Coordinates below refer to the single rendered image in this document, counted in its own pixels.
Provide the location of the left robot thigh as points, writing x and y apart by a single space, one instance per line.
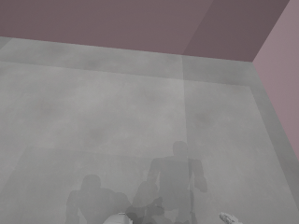
118 219

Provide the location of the robot right hand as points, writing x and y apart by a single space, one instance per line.
228 219

